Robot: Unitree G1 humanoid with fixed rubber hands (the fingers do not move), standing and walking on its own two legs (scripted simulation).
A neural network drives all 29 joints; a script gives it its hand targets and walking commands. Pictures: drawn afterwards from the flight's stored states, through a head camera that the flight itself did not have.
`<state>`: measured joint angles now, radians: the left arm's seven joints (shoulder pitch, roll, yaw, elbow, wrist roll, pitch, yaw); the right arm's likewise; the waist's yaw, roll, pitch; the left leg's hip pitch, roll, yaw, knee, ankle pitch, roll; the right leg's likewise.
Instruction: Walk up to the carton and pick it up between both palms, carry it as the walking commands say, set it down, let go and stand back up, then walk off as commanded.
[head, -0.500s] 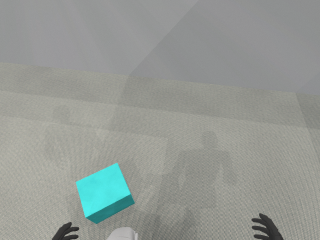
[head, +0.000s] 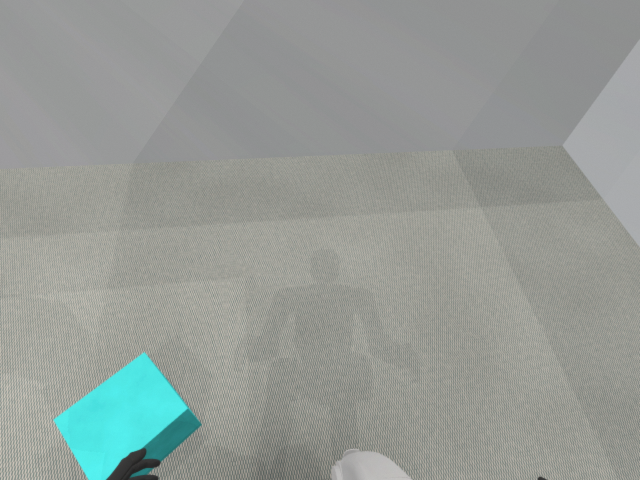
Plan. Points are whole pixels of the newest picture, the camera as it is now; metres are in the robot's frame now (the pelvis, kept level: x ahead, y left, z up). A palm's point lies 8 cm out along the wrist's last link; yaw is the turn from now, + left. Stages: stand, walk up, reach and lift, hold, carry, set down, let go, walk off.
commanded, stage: walk off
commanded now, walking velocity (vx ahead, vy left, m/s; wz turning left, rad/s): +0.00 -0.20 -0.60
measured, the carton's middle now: (134, 422) +0.29 +0.47 -0.67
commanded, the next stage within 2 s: stand in 0.24 s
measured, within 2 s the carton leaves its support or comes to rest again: neither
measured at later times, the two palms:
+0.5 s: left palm out of the picture +0.12 +0.11 -0.10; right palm out of the picture +0.04 -0.42 -0.12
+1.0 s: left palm out of the picture +0.12 +0.13 -0.12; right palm out of the picture +0.01 -0.34 -0.10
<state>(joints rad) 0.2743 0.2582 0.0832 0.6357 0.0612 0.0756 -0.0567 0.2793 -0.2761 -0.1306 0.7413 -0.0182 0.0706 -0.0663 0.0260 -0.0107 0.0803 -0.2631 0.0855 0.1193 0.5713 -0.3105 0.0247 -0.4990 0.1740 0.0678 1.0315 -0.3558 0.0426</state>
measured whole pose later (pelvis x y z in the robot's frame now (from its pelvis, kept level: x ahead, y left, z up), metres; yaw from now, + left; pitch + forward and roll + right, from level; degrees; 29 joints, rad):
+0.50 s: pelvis -0.02 -0.13 +0.00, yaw -12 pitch +2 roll +3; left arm 0.29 0.24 0.08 0.65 0.03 0.04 -0.01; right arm 0.19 -0.23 -0.13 0.74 -0.02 0.10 -0.01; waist 0.02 -0.02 0.06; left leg -0.46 0.08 0.13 1.14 -0.48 -0.10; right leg -0.36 -0.02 0.00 0.59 -0.25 -0.02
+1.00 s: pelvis -0.02 -0.09 +0.00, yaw -14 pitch +1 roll -4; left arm 0.29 0.23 0.08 0.65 0.03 0.04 0.00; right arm 0.26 -0.10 -0.13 0.74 -0.02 0.01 -0.01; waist 0.02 -0.01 0.03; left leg -0.28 0.04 0.13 0.58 -0.34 0.09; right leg -0.39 0.06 0.09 0.81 -0.36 0.00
